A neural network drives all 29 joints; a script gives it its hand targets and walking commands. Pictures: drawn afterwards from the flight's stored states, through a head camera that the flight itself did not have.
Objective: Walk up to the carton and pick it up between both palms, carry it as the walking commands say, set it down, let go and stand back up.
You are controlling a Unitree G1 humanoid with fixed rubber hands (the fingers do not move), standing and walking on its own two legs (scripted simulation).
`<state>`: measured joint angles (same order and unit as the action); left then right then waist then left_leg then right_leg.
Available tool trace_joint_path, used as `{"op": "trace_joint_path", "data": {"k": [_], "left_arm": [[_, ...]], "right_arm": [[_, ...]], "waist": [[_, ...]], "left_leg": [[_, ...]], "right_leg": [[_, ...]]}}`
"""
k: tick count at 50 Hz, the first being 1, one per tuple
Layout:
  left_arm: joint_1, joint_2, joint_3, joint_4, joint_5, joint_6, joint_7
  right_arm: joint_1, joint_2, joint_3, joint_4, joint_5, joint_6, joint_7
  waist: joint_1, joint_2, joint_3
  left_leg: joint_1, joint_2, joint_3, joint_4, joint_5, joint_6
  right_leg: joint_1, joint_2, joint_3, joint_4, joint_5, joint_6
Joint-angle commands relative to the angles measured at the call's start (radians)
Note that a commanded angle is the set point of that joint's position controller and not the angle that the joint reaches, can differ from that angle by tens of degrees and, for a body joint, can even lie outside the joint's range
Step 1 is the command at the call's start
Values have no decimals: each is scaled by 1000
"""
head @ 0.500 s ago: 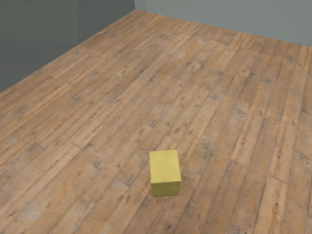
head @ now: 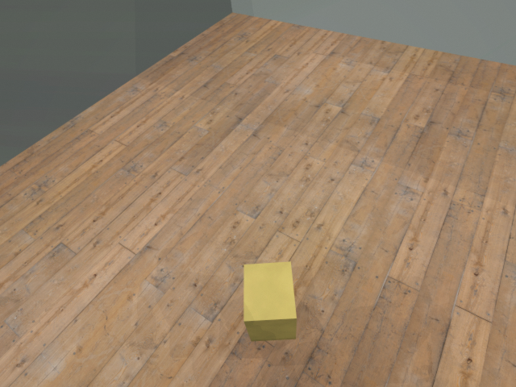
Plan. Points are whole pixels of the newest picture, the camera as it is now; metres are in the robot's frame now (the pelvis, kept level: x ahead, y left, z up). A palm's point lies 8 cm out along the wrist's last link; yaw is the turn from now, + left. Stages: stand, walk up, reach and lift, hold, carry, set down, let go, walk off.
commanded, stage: walk up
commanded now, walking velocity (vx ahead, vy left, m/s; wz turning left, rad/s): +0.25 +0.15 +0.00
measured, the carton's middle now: (270, 302) +0.47 +0.04 -0.66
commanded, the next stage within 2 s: stand in 1.42 s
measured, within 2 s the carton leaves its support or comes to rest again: neither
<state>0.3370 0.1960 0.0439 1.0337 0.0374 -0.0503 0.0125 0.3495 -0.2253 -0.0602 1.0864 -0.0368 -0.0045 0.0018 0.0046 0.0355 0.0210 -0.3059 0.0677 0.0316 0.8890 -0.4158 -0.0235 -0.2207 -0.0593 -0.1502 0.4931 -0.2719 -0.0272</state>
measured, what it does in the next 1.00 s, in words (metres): steps on the spot: left foot, then right foot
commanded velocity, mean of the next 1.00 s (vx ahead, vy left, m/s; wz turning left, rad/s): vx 0.00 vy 0.03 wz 0.00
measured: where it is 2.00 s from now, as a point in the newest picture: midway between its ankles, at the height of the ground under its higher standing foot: outside the picture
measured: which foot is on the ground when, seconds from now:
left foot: up 0.00-0.32, down 0.34-0.72, up 0.74-1.00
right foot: down 0.00-0.34, up 0.36-0.70, down 0.72-1.00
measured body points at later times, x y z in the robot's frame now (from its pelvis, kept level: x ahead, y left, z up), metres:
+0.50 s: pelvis +0.11 +0.04 +0.00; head +0.15 +0.06 +0.44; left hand +0.08 +0.26 -0.17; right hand +0.20 -0.19 -0.15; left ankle +0.18 +0.14 -0.74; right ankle +0.05 -0.08 -0.72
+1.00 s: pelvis +0.06 +0.00 +0.01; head +0.06 -0.02 +0.46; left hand +0.09 +0.24 -0.13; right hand +0.10 -0.25 -0.15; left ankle +0.03 +0.16 -0.72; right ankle +0.08 -0.09 -0.74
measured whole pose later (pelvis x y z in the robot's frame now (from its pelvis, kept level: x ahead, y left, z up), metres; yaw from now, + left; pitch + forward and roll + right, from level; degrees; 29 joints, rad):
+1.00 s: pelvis +0.06 +0.00 +0.01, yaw -2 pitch -1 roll +2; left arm 0.28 0.16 0.02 1.00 0.02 -0.01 0.02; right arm 0.23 -0.22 -0.04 1.00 0.00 0.05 -0.01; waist 0.02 0.03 0.01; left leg -0.22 0.02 -0.01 0.58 -0.36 -0.02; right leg -0.19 -0.02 -0.07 0.35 -0.15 -0.04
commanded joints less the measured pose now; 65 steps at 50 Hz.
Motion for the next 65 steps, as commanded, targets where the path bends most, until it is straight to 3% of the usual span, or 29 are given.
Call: {"op": "trace_joint_path", "data": {"k": [1,4,9,10,11,12,14,16,17,18,19,23,24,25,26,27,31,35,36,37,38,40,42,43,49,52,54,56,65], "left_arm": [[119,126,26,-7,-13,-20,14],[163,96,17,7,-15,-36,12],[210,72,9,18,-11,-28,18],[121,43,-15,5,-17,-22,19],[140,58,-6,27,-13,-12,25],[166,69,-5,40,-12,-6,25],[180,71,-5,65,-19,4,26],[183,46,-13,81,-36,12,28],[205,4,-25,80,-40,12,28],[278,-42,-32,81,-44,27,32],[272,-16,-19,84,-41,52,39],[181,14,-21,66,-35,73,33],[175,21,-17,59,-34,73,37],[133,52,8,29,-36,79,41],[115,59,14,9,-37,78,44],[104,55,18,-5,-36,81,45],[56,19,13,-45,-26,104,35],[105,45,12,-40,-25,97,28],[114,89,15,-46,-9,83,27],[58,189,26,-79,8,67,25],[19,253,32,-104,7,71,26],[-97,220,29,-132,-6,65,32],[-154,87,-10,-119,-19,44,18],[-135,79,-11,-115,-19,39,12],[-10,124,13,-41,-12,36,16],[-8,122,10,-9,-27,43,13],[-21,66,-15,-4,-32,38,11],[-46,46,-14,-12,-34,43,10],[-29,40,-11,54,-23,52,14]], "right_arm": [[-17,-33,-6,-66,-5,-8,24],[4,-15,-5,-75,-3,11,31],[-141,18,12,-134,0,26,35],[-128,25,31,-125,22,22,22],[-167,21,38,-139,34,9,10],[-180,15,38,-136,40,5,-1],[-136,3,40,-105,36,-1,-11],[-32,-37,26,-62,13,-21,-17],[16,-100,9,-53,0,-32,-23],[-3,-129,7,-76,19,-35,-24],[-38,-110,10,-91,40,-23,-25],[-199,-59,16,-124,25,5,-37],[-197,-78,5,-128,19,9,-42],[-203,-125,-16,-143,35,11,-51],[-168,-129,-19,-135,29,13,-54],[-158,-128,-20,-139,25,15,-56],[-228,-120,-20,-170,20,38,-49],[-274,-120,-23,-187,21,60,-32],[-236,-53,-2,-188,22,67,-22],[-243,0,22,-214,14,81,-17],[-300,-72,-10,-225,13,100,-18],[-223,-123,-35,-174,0,93,11],[-103,-51,-8,-122,7,63,13],[-99,-36,-5,-120,17,58,10],[-157,-15,23,-137,38,38,-18],[-47,-8,28,-80,43,9,-28],[-3,-47,27,-56,32,-8,-32],[-62,-48,26,-44,28,-14,-25],[-31,-16,37,-12,24,-18,-38]], "waist": [[26,-104,108],[22,-194,50],[42,-216,90],[-2,-252,85],[14,-327,57],[23,-312,45],[9,-247,31],[-35,-148,3],[-35,-36,-43],[-18,150,-64],[-30,178,-86],[28,160,-26],[20,164,-35],[7,164,-7],[-10,154,-77],[-15,136,-126],[13,117,-119],[90,69,-96],[91,-141,-61],[97,-427,-7],[103,-303,66],[13,-132,104],[-43,-226,31],[-33,-213,22],[35,-191,18],[4,-161,-26],[7,-76,-23],[21,45,48],[27,23,82]], "left_leg": [[-323,66,-58,120,135,-16],[-274,29,0,124,214,-26],[-280,11,21,-27,309,-16],[-106,-41,14,-143,271,-1],[-57,-70,63,-191,226,-2],[-27,-82,80,-225,222,-8],[45,-80,68,-357,276,-11],[208,-28,50,-526,440,-6],[302,87,-48,-478,753,2],[347,245,-224,-496,968,80],[296,279,-271,-553,818,156],[125,189,-184,-603,552,159],[105,204,-176,-589,601,177],[114,251,-171,-491,1088,210],[150,277,-170,-457,1260,239],[158,287,-159,-440,1265,256],[25,262,-146,-487,821,223],[-147,178,-115,-484,214,125],[-218,50,-20,-343,12,91],[-263,-75,55,-94,-104,26],[-250,-46,-71,31,-72,13],[-240,-28,-115,109,93,-2],[-48,-68,-54,20,142,8],[-27,-82,-32,-31,116,6],[16,-59,-31,-387,24,8],[169,-49,-4,-591,168,31],[222,50,-100,-617,233,64],[102,68,-129,-645,226,78],[45,50,-140,-656,181,83]], "right_leg": [[131,-323,371,-333,59,-53],[142,-256,209,-265,390,-35],[138,-236,130,-253,566,-46],[81,-159,48,-206,818,-33],[99,-125,-8,-198,852,-50],[116,-130,-1,-172,853,-60],[137,-149,33,-118,786,-55],[94,-108,51,7,541,-27],[21,-74,71,55,246,4],[-68,-4,98,111,-191,38],[-30,-2,127,188,-299,32],[-18,8,133,165,-213,34],[-24,24,112,217,-184,38],[-83,44,118,304,-228,51],[-120,44,137,401,-300,54],[-138,45,141,470,-309,54],[-93,32,140,420,-232,42],[114,4,109,35,-8,-4],[108,-131,274,-180,-180,-28],[-82,-386,616,-428,-472,-103],[-203,-434,689,-484,-539,-132],[-171,-311,515,-383,-368,-74],[-152,-128,270,-319,-108,-46],[-114,-108,230,-310,-67,-51],[119,-183,314,-321,82,-112],[118,-142,286,-255,142,-65],[48,-84,251,-197,104,-29],[71,-23,162,-170,91,7],[104,-25,148,-129,116,13]]}}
